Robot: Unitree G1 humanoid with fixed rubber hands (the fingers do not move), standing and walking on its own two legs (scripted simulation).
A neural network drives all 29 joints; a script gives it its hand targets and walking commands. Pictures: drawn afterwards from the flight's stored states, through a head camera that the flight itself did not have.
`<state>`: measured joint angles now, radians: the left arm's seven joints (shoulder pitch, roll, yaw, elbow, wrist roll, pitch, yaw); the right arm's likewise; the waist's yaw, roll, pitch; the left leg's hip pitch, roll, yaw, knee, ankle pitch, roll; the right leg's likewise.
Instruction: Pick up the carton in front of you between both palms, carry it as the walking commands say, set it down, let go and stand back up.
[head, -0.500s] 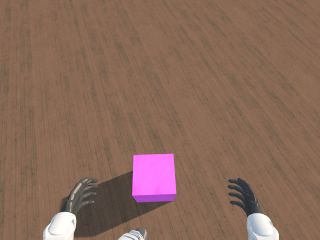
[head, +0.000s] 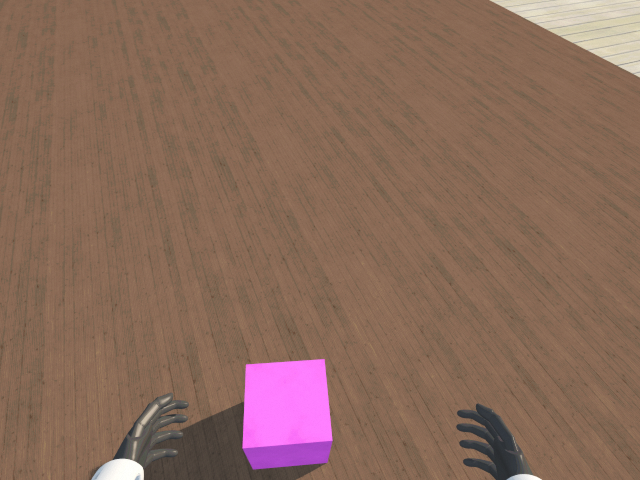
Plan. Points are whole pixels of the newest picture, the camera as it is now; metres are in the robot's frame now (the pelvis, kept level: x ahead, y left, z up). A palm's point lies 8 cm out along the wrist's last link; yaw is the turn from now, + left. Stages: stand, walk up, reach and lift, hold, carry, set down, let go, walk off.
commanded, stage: let go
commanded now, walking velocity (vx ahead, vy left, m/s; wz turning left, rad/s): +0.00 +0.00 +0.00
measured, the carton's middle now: (288, 415) +0.38 +0.08 -0.65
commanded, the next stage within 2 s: stand in 0.08 s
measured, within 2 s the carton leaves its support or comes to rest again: neither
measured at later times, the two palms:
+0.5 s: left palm out of the picture +0.11 +0.30 -0.10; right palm out of the picture +0.12 -0.25 -0.09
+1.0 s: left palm out of the picture +0.07 +0.31 -0.11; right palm out of the picture +0.08 -0.25 -0.10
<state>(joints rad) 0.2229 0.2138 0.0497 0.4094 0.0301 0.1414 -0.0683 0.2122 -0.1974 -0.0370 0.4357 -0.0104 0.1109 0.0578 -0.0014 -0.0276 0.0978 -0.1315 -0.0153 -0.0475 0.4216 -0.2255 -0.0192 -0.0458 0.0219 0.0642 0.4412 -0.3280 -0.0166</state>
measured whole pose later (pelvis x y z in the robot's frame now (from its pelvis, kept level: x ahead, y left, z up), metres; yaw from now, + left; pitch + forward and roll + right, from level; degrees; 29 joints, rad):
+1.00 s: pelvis -0.02 +0.03 +0.00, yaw +0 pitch -3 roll +0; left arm 0.25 0.32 0.04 0.81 0.01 -0.01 0.04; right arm 0.17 -0.29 -0.05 0.89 -0.01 -0.02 -0.03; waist 0.00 -0.02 0.04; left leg -0.21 -0.03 -0.04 0.49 -0.22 0.02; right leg -0.09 0.00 0.06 0.45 -0.30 0.03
